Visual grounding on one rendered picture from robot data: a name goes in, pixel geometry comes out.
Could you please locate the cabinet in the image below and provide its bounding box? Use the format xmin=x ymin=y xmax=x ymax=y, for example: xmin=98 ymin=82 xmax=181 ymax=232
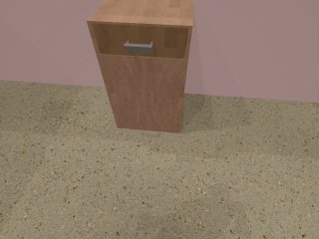
xmin=87 ymin=0 xmax=193 ymax=133

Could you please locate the drawer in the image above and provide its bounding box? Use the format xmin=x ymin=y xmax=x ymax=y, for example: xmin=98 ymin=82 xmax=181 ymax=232
xmin=92 ymin=23 xmax=187 ymax=59

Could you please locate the handle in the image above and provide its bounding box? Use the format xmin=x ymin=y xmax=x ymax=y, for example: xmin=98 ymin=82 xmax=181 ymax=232
xmin=124 ymin=40 xmax=154 ymax=53

